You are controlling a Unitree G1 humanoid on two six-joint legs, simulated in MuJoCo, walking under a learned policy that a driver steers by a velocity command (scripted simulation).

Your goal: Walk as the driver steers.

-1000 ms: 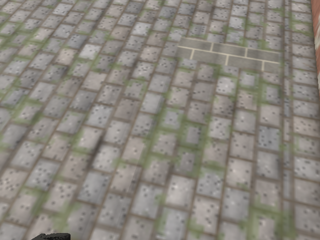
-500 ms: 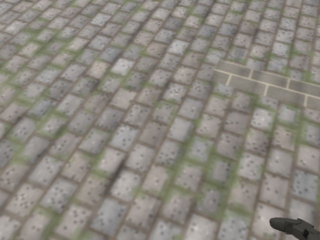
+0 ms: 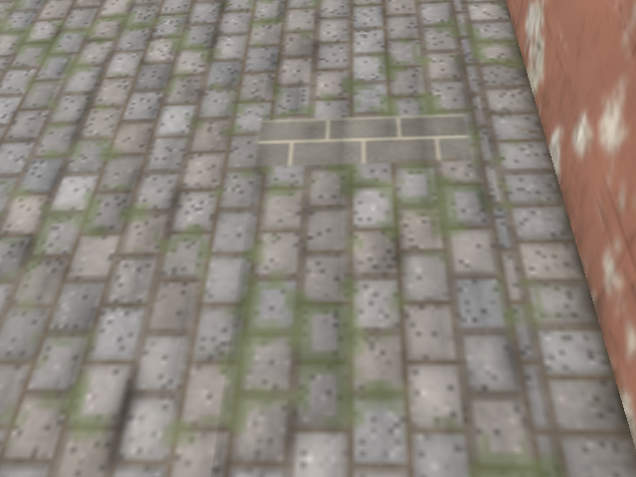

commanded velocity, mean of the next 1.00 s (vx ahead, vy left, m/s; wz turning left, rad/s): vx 0.40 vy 0.00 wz -0.32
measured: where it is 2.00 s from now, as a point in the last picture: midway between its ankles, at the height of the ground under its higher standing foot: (388, 339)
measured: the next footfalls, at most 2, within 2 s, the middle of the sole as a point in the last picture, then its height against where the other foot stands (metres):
left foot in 0.48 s outside the picture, level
right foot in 0.90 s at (456, 470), level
